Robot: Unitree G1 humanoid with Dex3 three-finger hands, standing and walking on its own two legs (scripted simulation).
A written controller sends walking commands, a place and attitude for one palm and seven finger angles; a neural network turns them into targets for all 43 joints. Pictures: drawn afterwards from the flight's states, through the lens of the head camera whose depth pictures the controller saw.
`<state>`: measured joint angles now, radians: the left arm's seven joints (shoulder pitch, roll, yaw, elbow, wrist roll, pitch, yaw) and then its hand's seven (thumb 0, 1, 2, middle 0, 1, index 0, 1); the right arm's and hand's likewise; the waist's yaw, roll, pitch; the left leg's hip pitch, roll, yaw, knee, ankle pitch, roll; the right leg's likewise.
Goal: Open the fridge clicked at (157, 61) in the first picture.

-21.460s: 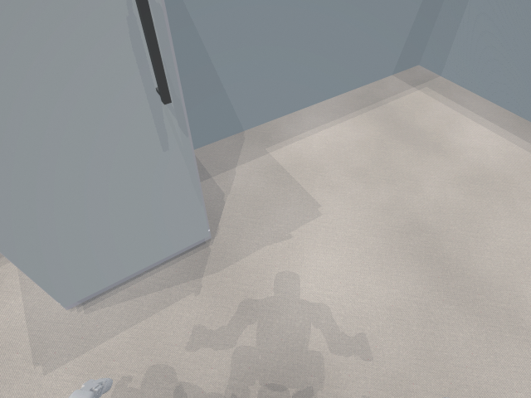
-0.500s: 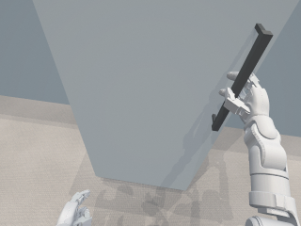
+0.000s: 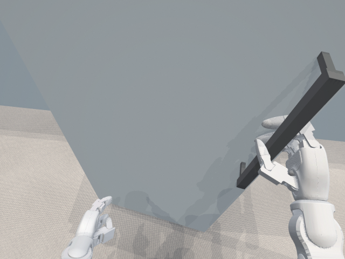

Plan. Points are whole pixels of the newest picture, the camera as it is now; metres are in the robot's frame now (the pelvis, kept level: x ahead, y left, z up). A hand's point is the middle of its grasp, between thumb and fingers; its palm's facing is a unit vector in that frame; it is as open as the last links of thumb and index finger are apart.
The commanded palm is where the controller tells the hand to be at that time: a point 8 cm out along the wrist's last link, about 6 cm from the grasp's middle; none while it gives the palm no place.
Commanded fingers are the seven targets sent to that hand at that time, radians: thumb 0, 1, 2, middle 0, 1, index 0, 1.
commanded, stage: walk backward, drawing the door open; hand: right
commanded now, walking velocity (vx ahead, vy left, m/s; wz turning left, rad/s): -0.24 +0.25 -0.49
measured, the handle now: (271, 138) +0.31 -0.14 +0.18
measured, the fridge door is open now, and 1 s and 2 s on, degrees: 11 33 74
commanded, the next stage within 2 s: stop walking and hold the door back in 1.72 s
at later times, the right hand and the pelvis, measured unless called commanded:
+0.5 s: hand (257, 190) +0.22 -0.10 +0.17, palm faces +0.23 +0.94 -0.24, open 6.6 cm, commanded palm +0.17 -0.15 +0.18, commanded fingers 0.00 -0.90 -0.90 0.45 1.40 0.45 1.40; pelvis -0.03 +0.06 -0.01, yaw -13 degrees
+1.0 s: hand out of the picture +0.10 -0.02 +0.17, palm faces +0.51 +0.82 -0.25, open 6.8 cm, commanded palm +0.04 -0.05 +0.18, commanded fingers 0.00 -0.90 -0.90 0.45 1.40 0.45 1.40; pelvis -0.09 +0.22 -0.01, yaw -30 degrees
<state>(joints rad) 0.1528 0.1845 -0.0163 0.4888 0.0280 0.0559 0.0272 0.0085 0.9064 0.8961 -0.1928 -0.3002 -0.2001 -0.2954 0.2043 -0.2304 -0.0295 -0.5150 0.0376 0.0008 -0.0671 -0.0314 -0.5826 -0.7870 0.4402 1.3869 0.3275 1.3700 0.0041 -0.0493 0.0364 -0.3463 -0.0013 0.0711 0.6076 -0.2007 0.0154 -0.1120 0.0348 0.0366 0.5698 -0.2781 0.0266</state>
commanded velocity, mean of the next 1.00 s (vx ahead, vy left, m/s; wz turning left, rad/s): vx -0.23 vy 0.24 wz -0.50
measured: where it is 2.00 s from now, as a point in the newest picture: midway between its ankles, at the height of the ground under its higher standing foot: outside the picture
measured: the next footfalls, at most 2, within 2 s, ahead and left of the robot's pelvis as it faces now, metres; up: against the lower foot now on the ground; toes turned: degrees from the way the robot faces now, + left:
right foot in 0.30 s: +0.06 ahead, -0.13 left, +0.00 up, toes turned -10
left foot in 0.58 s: +0.07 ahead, +0.19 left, +0.00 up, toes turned -15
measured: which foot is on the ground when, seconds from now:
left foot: down 0.00-0.32, up 0.34-0.56, down 0.58-0.88, up 0.90-1.00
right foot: down 0.00-0.02, up 0.04-0.28, down 0.30-0.58, up 0.60-0.86, down 0.88-1.00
